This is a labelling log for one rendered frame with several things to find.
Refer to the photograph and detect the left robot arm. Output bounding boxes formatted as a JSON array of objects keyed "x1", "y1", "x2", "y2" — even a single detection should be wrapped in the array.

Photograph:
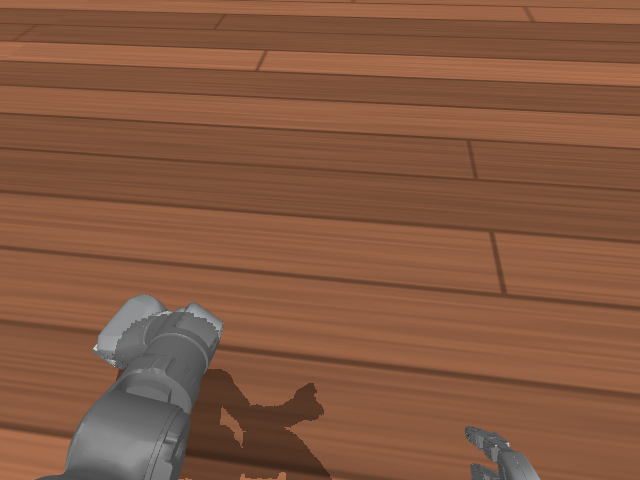
[{"x1": 35, "y1": 302, "x2": 224, "y2": 480}]

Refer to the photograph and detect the left robot hand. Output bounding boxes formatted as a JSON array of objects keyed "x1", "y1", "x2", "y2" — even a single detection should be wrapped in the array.
[{"x1": 93, "y1": 294, "x2": 167, "y2": 370}]

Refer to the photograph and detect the right robot hand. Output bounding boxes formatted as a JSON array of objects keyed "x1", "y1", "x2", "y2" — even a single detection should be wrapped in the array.
[{"x1": 465, "y1": 426, "x2": 540, "y2": 480}]

